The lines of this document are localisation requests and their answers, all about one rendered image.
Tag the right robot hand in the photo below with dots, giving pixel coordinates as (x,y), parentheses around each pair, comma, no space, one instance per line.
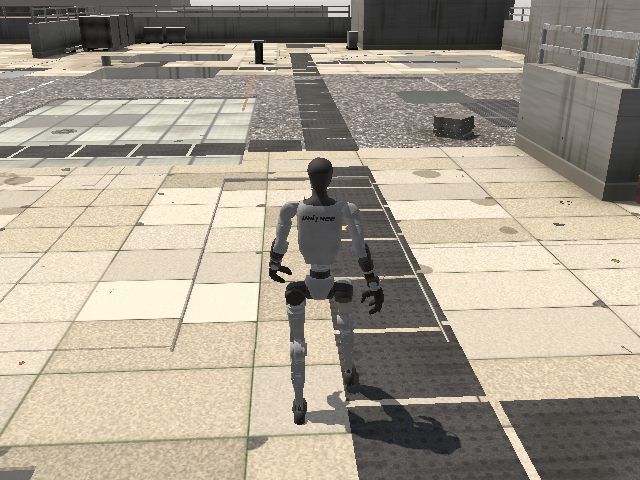
(378,299)

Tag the left robot upper arm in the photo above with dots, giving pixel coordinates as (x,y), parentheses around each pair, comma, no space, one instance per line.
(288,211)

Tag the left robot hand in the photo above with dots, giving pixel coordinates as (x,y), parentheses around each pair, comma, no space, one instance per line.
(275,277)

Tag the right robot forearm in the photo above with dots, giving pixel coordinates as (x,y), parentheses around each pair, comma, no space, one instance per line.
(369,272)

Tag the right robot thigh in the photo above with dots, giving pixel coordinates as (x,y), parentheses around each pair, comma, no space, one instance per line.
(343,292)

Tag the right robot upper arm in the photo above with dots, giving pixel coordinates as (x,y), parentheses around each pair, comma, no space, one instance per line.
(352,212)

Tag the left robot forearm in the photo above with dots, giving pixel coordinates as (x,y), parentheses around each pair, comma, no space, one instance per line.
(275,258)

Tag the robot left shin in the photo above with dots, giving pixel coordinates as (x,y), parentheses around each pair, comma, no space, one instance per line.
(297,377)

